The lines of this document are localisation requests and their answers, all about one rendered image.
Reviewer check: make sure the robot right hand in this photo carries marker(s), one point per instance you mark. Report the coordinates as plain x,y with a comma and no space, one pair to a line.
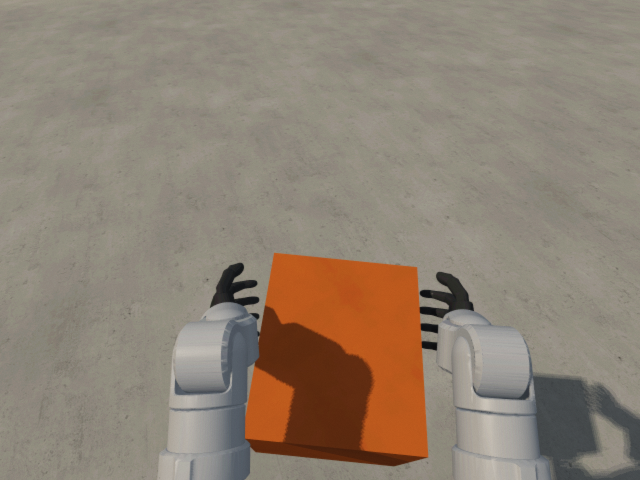
459,299

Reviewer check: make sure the robot left hand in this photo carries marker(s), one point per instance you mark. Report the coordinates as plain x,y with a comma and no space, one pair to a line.
225,289

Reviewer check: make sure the left robot forearm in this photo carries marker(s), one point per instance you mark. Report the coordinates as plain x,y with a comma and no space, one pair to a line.
208,389

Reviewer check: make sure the carton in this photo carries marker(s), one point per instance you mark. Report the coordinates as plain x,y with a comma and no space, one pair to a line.
340,368

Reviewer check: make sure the right robot forearm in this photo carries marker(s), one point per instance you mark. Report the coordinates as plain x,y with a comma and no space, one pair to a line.
493,390

